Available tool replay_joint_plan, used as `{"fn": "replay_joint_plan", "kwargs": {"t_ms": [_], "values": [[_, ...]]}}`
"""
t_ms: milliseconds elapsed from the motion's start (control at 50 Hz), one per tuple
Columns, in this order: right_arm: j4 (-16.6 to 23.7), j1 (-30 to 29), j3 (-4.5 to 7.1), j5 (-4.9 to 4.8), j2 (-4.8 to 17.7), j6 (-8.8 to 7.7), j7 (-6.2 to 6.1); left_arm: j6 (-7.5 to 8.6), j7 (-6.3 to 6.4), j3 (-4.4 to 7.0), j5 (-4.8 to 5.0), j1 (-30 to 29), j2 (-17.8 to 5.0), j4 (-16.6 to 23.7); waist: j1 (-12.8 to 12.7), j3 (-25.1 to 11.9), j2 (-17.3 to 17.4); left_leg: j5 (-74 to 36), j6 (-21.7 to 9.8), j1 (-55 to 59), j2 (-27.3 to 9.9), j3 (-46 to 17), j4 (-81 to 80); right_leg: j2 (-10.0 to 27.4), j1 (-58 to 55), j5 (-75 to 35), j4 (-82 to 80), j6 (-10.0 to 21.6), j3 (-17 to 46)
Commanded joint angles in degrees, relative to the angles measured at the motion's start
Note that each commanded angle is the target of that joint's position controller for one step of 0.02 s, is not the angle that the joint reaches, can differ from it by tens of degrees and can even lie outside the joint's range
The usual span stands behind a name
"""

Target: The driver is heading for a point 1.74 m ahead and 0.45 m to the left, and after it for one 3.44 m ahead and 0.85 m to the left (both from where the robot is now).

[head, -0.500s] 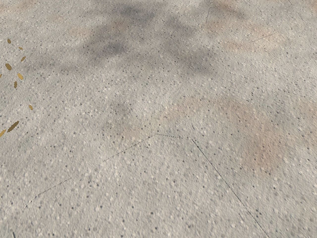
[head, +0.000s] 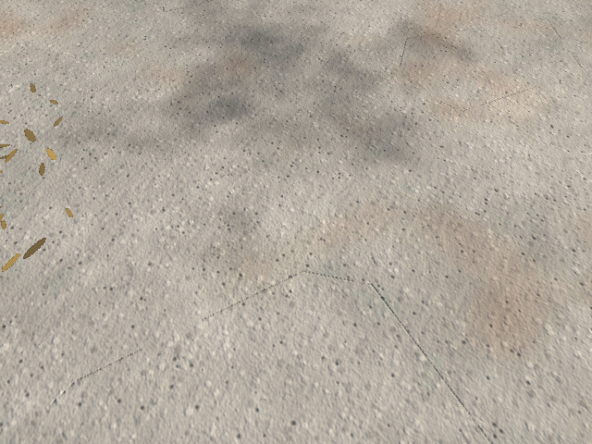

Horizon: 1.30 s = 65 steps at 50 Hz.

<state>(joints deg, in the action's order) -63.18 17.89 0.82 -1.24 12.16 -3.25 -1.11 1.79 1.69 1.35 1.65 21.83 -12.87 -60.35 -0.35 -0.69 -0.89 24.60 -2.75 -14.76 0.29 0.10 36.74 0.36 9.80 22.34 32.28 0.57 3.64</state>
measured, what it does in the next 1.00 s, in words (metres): walks ahead: right foot, then left foot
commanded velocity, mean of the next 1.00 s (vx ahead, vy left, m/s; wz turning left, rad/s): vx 0.45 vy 0.00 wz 0.21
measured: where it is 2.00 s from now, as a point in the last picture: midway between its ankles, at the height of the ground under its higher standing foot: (223, 275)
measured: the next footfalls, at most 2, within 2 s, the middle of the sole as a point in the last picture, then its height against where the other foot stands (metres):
right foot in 0.46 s outside the picture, level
left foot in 1.00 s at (247, 391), level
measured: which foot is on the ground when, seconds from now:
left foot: down 0.00-0.48, up 0.50-0.98, down 1.00-1.00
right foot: down 0.00-0.02, up 0.04-0.44, down 0.46-1.00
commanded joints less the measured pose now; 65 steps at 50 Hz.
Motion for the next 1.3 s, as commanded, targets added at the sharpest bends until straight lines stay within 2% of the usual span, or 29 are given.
{"fn": "replay_joint_plan", "kwargs": {"t_ms": [20, 40, 60, 80, 100, 180, 260, 360, 400, 440, 460, 480, 500, 520, 560, 600, 660, 780, 920, 960, 1000, 1020, 1040, 1060, 1080, 1100, 1120, 1200, 1300], "values": [[-0.27, 8.29, 0.9, -0.29, 3.17, -2.31, 0.73, 1.1, -0.32, 1.31, 0.44, -7.84, -7.97, 5.3, 6.16, 10.99, -4.71, -2.49, -2.23, 10.61, -0.77, -2.06, -11.25, 6.67, 19.12, 12.89, -10.74, 6.64, 10.91], [-2.31, 15.85, 2.57, -0.14, 8.9, -2.59, 0.85, 1.85, -0.34, 0.35, 0.24, -10.16, -3.9, 7.02, 8.17, 8.68, 9.04, 4.52, -5.66, 17.44, -9.06, -17.89, -19.45, -1.19, 25.69, 3.86, 7.3, 2.41, -1.03], [-2.78, 21.8, 3.95, 0.18, 15.25, -3.16, 1.69, 3.18, -0.06, 0.22, 0.18, -10.46, -3.28, 9.21, 9.19, 6.16, 19.88, 5.65, -12.61, 22.63, -21.03, -40.66, -27.52, -4.06, 33.74, 8.64, 23.05, 1.06, -2.95], [-1.5, 17.31, 2.61, 1.16, 11.01, -3.78, 1.78, 4.14, -0.39, 0.72, 0.88, -10.02, -5.38, 9.13, 6.0, 7.54, 11.84, 3.57, -13.28, 21.49, -22.71, -42.43, -27.35, -0.9, 37.63, 8.08, 33.06, 2.08, 1.85], [0.2, 13.51, 1.99, 1.03, 8.33, -4.15, 1.89, 4.77, -1.11, 0.69, 1.16, -8.58, -5.1, 8.34, 4.09, 8.99, 8.23, -0.57, -11.63, 20.74, -20.59, -35.37, -26.48, 1.35, 39.33, 3.12, 36.53, 3.3, 2.39], [1.42, 12.65, 0.4, 1.07, 3.85, -2.7, 1.74, 5.41, -2.53, 1.86, -0.16, -12.43, -5.66, 9.06, 3.47, 7.21, 7.0, -22.61, -6.61, 20.98, -12.99, -15.21, -27.82, 5.63, 37.83, -9.12, 29.34, 3.08, -2.51], [3.12, 12.53, 0.61, 1.46, 6.86, -1.48, -0.02, 4.69, -3.31, 0.26, -0.31, -22.03, -1.4, 13.09, 4.47, 8.52, 5.6, -26.17, -7.06, 13.46, -10.56, -7.96, -30.4, 3.68, 31.47, -16.92, 12.44, 0.14, -6.17], [3.15, 13.84, 1.84, 0.09, 9.6, -1.7, -0.54, 4.35, -4.02, 0.36, 0.28, -27.87, -4.41, 16.39, 3.46, 10.15, 7.39, -27.53, -6.85, 13.07, -13.59, -6.38, -31.96, 1.76, 22.94, -22.31, 0.33, 1.51, -5.87], [3.62, 12.51, 2.35, 0.3, 10.29, -1.29, -0.5, 4.6, -4.18, 1.39, 0.15, -25.08, -6.8, 16.28, 0.5, 7.13, 7.65, -42.01, -5.42, 17.52, -14.69, -5.02, -26.46, 0.35, 18.16, -20.82, -1.12, 3.49, -6.04], [4.53, 11.06, 2.48, 1.19, 10.29, -0.28, -0.34, 4.38, -3.69, 3.68, 0.37, -11.34, -10.46, 12.31, -6.62, -2.51, 8.28, -59.81, -3.22, 16.64, -12.07, -1.89, -9.27, -2.9, 0.57, -18.83, -0.49, 6.24, -7.95], [5.97, 10.44, 1.78, 1.78, 9.06, -0.16, -0.07, 4.06, -3.07, 4.79, 0.2, -1.47, -13.19, 10.06, -10.73, -8.98, 5.89, -49.72, -1.62, 5.22, -9.77, -1.65, 5.88, 3.67, -16.25, -16.0, 0.11, 8.99, -0.52], [6.92, 18.24, -0.7, 1.68, -0.3, -1.17, 0.69, 3.79, -3.03, 6.02, -1.3, 5.35, -18.97, 8.58, -7.26, -20.25, -10.43, -14.32, 2.12, -15.59, 1.05, -0.34, 30.47, 20.77, -36.59, -1.43, -5.92, 18.59, 28.08], [5.94, 16.67, -0.19, -0.06, 2.13, -2.8, 0.92, 3.93, -3.3, 4.49, -1.37, 3.91, -13.92, 8.38, -7.82, -20.97, -11.3, 6.37, 0.9, -21.54, 2.61, -9.33, 40.02, 23.38, -33.64, 4.45, -16.97, 18.85, 42.22], [8.38, 9.82, 1.46, -2.04, 7.38, -3.6, 0.92, 4.36, -3.24, 3.5, -1.03, -2.41, -10.69, 8.99, -6.07, -9.02, -8.58, 3.19, -0.33, -26.39, -0.7, -8.79, 42.84, 21.7, -23.54, 3.37, -18.01, 14.98, 32.52], [9.39, 4.46, 2.21, -1.6, 7.65, -3.23, -0.1, 5.14, -3.61, 2.35, -1.33, -11.41, -6.61, 10.11, -2.01, -0.58, -1.53, -6.31, -0.76, -21.51, -6.22, -6.54, 37.26, 17.3, -6.01, -8.99, -20.98, 11.28, 15.74], [8.45, 7.33, 2.62, -1.06, 4.91, -1.18, -0.28, 5.61, -3.88, 2.03, -2.26, -13.41, -4.5, 9.08, 1.37, 0.88, -4.38, -9.45, -0.87, -14.89, -8.48, -6.81, 32.93, 13.41, 1.57, -12.78, -23.88, 9.19, 6.03], [10.13, 5.11, 3.12, -0.63, 4.04, 0.61, -0.47, 6.25, -3.37, 2.48, -2.29, -11.65, -5.92, 7.15, 2.31, 3.86, -3.73, -12.91, -0.51, -18.17, -8.88, -6.64, 30.3, 12.99, 4.37, -17.37, -26.89, 10.3, -0.44], [15.43, -7.36, 3.24, 0.05, 4.19, -0.52, 1.3, 5.67, -1.07, 2.95, -2.53, -8.51, -8.86, 6.49, -0.22, 5.72, -0.78, -29.17, 0.79, -24.52, -7.66, -4.27, 10.88, 12.36, -1.49, -23.94, -27.87, 9.29, -9.2], [22.91, -18.46, 2.42, -0.13, 3.72, -0.61, 4.46, 2.61, -0.38, 3.79, -1.06, -1.58, -11.5, 5.19, -3.31, 7.15, -0.16, -21.99, -1.9, -27.41, -5.0, 3.02, -0.5, 16.35, -16.93, -38.72, -19.98, 7.83, -14.3], [23.72, -15.22, 3.55, -0.31, 6.1, -0.33, 4.96, 1.7, -0.04, 4.3, -1.08, -3.16, -13.21, 6.33, -0.28, 3.04, -3.15, -16.34, -4.05, -19.33, -0.94, 6.7, -0.22, 16.4, -18.18, -59.39, -11.41, 6.45, -16.06], [20.86, -0.29, 6.65, -0.63, 11.74, -0.09, 4.45, 0.91, 0.33, 4.3, -0.97, -5.21, -13.71, 7.66, 8.16, -5.4, -3.36, -17.48, -7.8, 2.23, 3.81, 7.12, -4.21, 13.74, -11.51, -64.18, 9.78, 3.83, -17.72], [19.32, 7.82, 8.66, -0.53, 17.33, 0.64, 2.9, 1.55, 0.2, 3.46, -1.94, -4.17, -11.77, 9.22, 10.52, -11.13, 4.44, -16.16, -11.47, 19.79, -4.98, -7.73, -6.05, 10.66, 3.43, -42.6, 28.34, 1.25, -17.83], [21.2, 4.59, 8.92, -0.32, 21.04, 0.25, 2.69, 3.78, -0.95, 1.12, -2.21, -0.15, -3.72, 12.19, 3.59, -16.93, 16.45, -7.83, -23.38, 36.74, -19.26, -43.66, -15.14, -3.44, 27.95, 8.3, 49.48, -2.04, -9.63], [21.38, 6.59, 7.37, 0.57, 16.19, -0.21, 2.89, 6.63, -2.04, 2.18, -0.21, -6.48, -9.37, 13.58, 7.57, -20.09, 9.43, -7.37, -22.05, 38.27, -19.98, -47.27, -20.49, -1.37, 33.86, 8.77, 52.35, -0.05, 2.72], [21.31, 4.75, 6.55, 1.0, 13.03, -0.8, 2.8, 7.68, -2.42, 2.49, 1.51, -10.85, -10.4, 15.37, 7.12, -12.65, 7.25, -11.64, -19.06, 32.88, -17.92, -37.47, -20.06, 1.37, 36.81, 4.41, 49.76, 1.6, 2.51], [21.91, 0.63, 6.06, 0.7, 11.34, -1.31, 2.97, 7.96, -2.08, 2.35, 0.8, -11.34, -9.59, 15.25, 3.89, -6.71, 0.59, -18.92, -16.87, 23.13, -15.02, -29.56, -20.3, 4.08, 34.63, 0.16, 43.52, 1.86, 2.13], [22.88, -3.1, 5.47, 0.69, 9.42, -1.53, 2.9, 7.45, -1.62, 2.98, -0.57, -11.17, -10.22, 14.58, 1.8, -4.67, -0.52, -24.43, -15.17, 16.3, -12.78, -24.29, -20.81, 5.98, 30.62, -1.88, 38.06, 1.47, 1.82], [23.92, -4.03, 5.54, 0.54, 10.91, -1.76, 1.86, 4.58, -1.52, 3.23, -2.41, -10.37, -8.35, 15.75, -1.19, -1.51, 0.71, -33.36, -15.36, 4.42, -9.67, -17.9, -24.46, 6.62, 24.85, -6.72, 28.06, -2.32, 0.37], [23.38, -0.11, 6.05, 0.06, 12.5, -0.91, 0.35, 4.6, -1.57, 2.27, -2.28, -21.73, -6.06, 19.65, 2.65, 0.99, 4.28, -26.87, -10.98, 0.34, -4.65, -12.92, -23.62, 2.44, 22.5, -24.88, 5.54, -4.15, -1.18]]}}
Velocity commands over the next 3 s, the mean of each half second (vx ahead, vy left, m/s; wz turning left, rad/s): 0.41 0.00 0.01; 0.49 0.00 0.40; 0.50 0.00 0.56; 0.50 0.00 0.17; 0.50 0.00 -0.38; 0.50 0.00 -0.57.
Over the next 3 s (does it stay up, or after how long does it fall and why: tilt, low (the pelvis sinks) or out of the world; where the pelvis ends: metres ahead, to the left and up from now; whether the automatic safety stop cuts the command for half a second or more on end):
stays up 1.51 0.46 0.00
